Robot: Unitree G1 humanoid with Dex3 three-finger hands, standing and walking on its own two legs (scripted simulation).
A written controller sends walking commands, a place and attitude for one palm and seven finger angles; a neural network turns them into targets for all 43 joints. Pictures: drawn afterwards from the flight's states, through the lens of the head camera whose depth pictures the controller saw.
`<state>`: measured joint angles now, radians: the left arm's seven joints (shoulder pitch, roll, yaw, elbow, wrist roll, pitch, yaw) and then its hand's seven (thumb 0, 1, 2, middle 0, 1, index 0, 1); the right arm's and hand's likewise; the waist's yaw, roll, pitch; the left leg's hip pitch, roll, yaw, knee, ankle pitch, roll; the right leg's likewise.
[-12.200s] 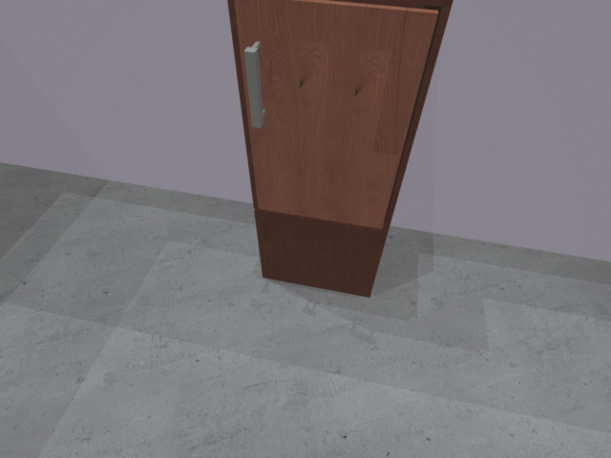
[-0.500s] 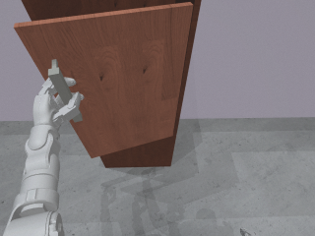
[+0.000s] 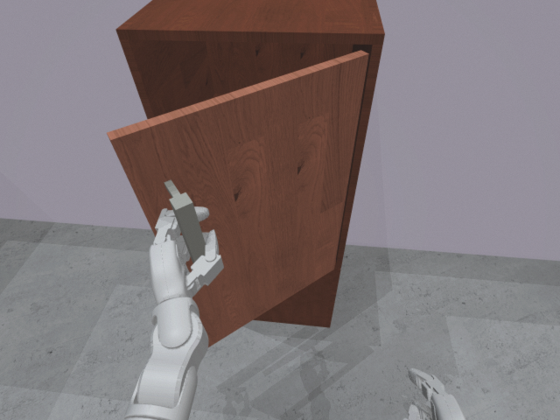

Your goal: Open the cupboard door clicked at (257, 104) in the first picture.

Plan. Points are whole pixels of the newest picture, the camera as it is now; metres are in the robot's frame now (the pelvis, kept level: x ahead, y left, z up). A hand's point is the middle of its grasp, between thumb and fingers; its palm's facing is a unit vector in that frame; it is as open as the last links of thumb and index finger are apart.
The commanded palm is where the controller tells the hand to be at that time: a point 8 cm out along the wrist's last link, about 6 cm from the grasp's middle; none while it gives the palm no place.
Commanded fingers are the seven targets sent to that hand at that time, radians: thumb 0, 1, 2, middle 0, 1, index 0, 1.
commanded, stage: pull the door open along its arc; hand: left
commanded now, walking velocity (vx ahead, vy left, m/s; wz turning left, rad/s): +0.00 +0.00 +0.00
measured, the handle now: (189, 234) +0.35 +0.16 +0.10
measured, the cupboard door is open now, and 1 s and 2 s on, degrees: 40 46 49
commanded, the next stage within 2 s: open thumb and fingers to let go in 0.06 s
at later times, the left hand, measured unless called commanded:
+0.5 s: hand (231, 273) +0.28 +0.08 +0.10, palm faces +0.34 -0.94 +0.01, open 8.8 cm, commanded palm +0.25 +0.12 +0.09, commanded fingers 0.00 -0.36 0.36 -0.31 -1.22 -0.31 -1.22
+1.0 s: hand (228, 269) +0.29 +0.09 +0.10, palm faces +0.32 -0.95 -0.01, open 14.5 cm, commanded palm +0.25 +0.12 +0.09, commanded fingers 0.00 -0.50 0.30 -0.15 -0.30 -0.15 -0.30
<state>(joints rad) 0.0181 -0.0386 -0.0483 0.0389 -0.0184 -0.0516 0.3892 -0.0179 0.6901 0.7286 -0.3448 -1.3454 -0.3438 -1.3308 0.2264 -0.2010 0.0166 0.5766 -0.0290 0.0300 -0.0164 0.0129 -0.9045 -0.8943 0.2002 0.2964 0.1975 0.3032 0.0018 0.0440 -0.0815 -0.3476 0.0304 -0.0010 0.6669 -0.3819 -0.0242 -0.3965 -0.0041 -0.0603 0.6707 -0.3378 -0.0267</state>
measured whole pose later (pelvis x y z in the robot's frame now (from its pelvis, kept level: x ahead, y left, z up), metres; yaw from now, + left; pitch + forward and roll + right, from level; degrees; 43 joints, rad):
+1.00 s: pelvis -0.03 +0.01 +0.00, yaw +1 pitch +1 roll +0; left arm -0.08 -0.09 -0.18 0.13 0.05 -0.03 0.51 -0.01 -0.49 0.30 -0.38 -0.75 -0.35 -0.77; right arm 0.17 -0.18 0.03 0.62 -0.04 0.05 -0.03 0.01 -0.90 -0.89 0.20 0.30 0.20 0.30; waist 0.01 0.03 -0.05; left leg -0.36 0.01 -0.01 0.69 -0.35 -0.01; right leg -0.39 -0.03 -0.07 0.68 -0.31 -0.01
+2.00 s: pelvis -0.01 +0.00 -0.01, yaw +0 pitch +3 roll +0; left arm 0.37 0.18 0.00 -0.23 -0.19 -0.12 -0.16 -0.01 -0.50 0.30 -0.21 -0.33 -0.19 -0.32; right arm 0.24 -0.23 0.04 0.51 0.02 -0.14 -0.05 0.02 -0.90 -0.89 0.20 0.30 0.20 0.30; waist 0.01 0.04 -0.06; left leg -0.38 0.03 -0.01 0.74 -0.41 -0.03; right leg -0.43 -0.01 -0.07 0.75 -0.37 -0.03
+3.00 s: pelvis -0.01 +0.02 +0.00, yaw +1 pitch -1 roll -1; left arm 0.47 0.29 0.17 -0.43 -0.13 -0.03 -0.04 -0.01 -0.37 0.36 -0.16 -0.30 -0.16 -0.30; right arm 0.23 -0.22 0.07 0.56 0.02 -0.24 -0.10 0.02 -0.90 -0.89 0.20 0.30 0.20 0.30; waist 0.05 0.05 -0.03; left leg -0.28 0.01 -0.02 0.69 -0.39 0.00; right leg -0.30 -0.02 -0.07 0.64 -0.32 0.00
